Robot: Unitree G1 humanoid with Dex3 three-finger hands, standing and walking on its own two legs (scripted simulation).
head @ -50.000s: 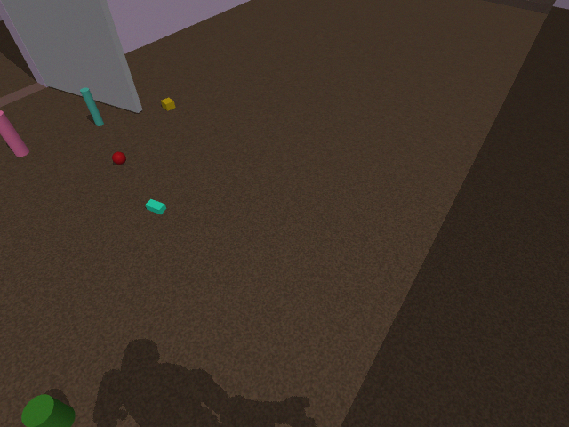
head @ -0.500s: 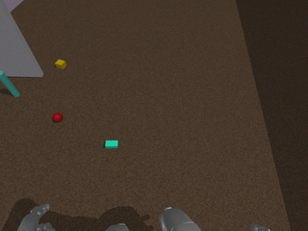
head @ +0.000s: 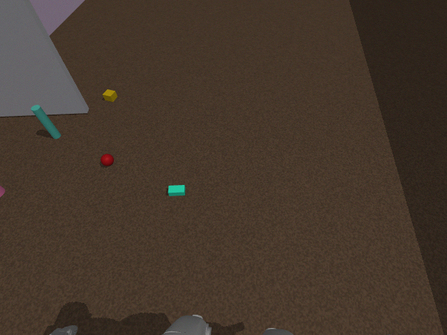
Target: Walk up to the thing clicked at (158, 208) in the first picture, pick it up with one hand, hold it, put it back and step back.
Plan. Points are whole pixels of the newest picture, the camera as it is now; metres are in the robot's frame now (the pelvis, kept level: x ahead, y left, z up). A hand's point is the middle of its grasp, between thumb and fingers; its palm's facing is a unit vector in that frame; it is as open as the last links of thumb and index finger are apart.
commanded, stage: step back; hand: left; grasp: from above
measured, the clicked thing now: (176, 190) +0.83 +0.27 -0.74
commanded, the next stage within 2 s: stand in 1.64 s
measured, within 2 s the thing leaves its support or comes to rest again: neither
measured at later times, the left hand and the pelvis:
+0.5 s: hand out of the picture -0.11 +0.25 -0.15, palm faces -0.04 -0.92 -0.40, open 7.4 cm; pelvis -0.19 -0.02 -0.01, yaw -1 degrees
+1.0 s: hand out of the picture -0.23 +0.26 -0.15, palm faces +0.03 -0.93 -0.38, open 7.4 cm; pelvis -0.27 -0.02 +0.00, yaw +2 degrees
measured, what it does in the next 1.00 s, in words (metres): walks backwards: left foot, then right foot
